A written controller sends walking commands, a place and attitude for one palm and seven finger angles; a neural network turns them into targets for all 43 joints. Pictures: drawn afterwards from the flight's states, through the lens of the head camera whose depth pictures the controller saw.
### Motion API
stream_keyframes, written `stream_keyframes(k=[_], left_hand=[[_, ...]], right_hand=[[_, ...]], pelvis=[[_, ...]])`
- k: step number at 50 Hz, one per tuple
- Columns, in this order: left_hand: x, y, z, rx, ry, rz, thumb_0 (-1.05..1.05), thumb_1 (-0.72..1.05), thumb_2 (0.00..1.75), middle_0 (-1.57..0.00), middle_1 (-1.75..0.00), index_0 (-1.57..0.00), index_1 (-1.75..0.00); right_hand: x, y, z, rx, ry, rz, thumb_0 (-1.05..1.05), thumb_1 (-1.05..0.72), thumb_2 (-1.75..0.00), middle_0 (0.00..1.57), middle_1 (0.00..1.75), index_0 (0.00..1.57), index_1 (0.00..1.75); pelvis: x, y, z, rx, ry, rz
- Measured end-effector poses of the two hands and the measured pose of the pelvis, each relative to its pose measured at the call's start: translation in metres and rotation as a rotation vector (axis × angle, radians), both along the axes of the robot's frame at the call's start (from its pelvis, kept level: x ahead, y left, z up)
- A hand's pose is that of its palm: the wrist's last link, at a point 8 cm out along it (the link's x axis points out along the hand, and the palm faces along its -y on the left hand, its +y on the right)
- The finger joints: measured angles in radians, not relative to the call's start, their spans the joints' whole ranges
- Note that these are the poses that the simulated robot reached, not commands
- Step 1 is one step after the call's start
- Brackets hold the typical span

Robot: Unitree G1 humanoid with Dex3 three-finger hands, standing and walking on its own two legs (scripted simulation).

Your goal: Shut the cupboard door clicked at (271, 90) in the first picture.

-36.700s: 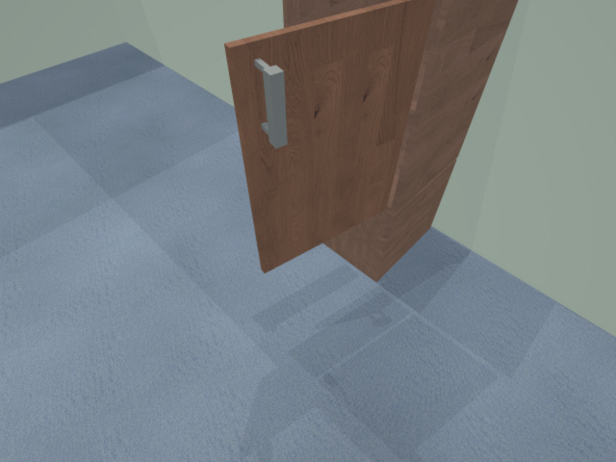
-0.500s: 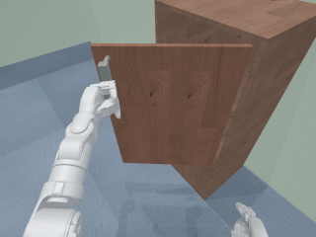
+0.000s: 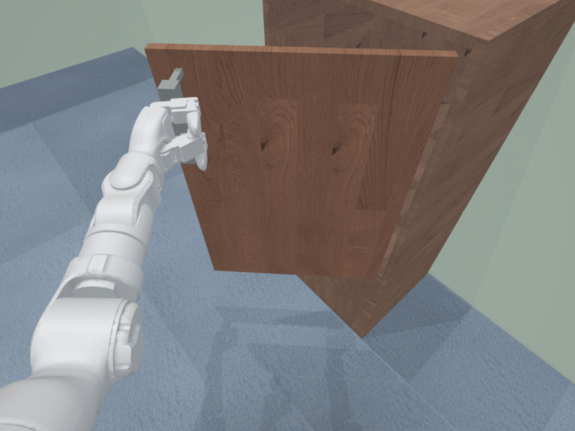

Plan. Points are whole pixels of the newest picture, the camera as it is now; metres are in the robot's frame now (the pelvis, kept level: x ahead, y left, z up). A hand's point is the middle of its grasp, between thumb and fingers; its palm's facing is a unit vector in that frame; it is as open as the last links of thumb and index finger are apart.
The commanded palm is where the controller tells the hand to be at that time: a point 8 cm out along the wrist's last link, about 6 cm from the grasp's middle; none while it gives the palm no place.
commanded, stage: push the door shut along its arc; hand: left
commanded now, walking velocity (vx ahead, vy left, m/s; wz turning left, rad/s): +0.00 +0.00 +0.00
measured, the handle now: (183, 117) +0.53 +0.16 +0.17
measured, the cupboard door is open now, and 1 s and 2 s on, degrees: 45 35 26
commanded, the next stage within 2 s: pull the fist back off the door in 1.24 s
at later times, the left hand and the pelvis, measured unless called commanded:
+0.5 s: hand (243, 118) +0.51 +0.06 +0.18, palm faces -0.30 -0.95 -0.01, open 3.1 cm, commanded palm +0.52 +0.13 +0.17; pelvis +0.00 +0.00 -0.01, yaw -1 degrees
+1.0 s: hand (257, 102) +0.56 +0.04 +0.17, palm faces -0.37 -0.93 -0.01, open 3.1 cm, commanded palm +0.58 +0.08 +0.17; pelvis +0.01 -0.01 -0.02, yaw +0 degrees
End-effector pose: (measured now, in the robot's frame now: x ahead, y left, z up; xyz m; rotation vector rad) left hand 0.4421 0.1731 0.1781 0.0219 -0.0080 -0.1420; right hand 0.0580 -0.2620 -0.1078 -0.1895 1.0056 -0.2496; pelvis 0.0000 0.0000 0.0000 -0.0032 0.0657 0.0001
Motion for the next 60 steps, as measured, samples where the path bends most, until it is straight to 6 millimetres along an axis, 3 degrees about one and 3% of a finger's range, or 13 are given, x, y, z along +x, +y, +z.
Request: stream_keyframes(k=[14, 29, 39, 60], left_hand=[[0.029, -0.016, -0.003, 0.004, 0.018, -0.084, 0.01, 0.9, 0.9, -1.3, -1.5, -1.3, -1.5], [0.08, -0.065, -0.002, -0.04, 0.034, -0.173, 0.01, 0.89, 0.9, -1.3, -1.5, -1.3, -1.5], [0.102, -0.066, -0.004, 0.007, 0.03, -0.194, -0.01, 0.86, 0.91, -1.3, -1.5, -1.29, -1.5], [0.121, -0.084, -0.002, 0.009, 0.044, -0.261, 0.01, 0.99, 1.01, -1.3, -1.5, -1.29, -1.5]], right_hand=[[-0.027, 0.001, -0.006, -0.015, 0.044, -0.016, 0.01, -0.91, -0.89, 0.2, 0.3, 0.2, 0.3], [-0.079, -0.004, -0.011, -0.024, 0.172, -0.112, 0.01, -0.91, -0.89, 0.2, 0.3, 0.2, 0.3], [-0.114, -0.008, -0.011, -0.022, 0.321, -0.164, 0.01, -0.91, -0.89, 0.2, 0.3, 0.2, 0.3], [-0.094, -0.021, -0.013, -0.072, 0.328, -0.121, 0.01, -0.91, -0.89, 0.2, 0.3, 0.2, 0.3]], pelvis=[[-0.004, 0.005, -0.006, -0.004, 0.058, 0.001], [0.0, 0.002, -0.013, -0.001, 0.146, -0.024], [0.008, -0.004, -0.015, -0.002, 0.189, -0.026], [0.009, -0.008, -0.022, -0.013, 0.247, 0.003]])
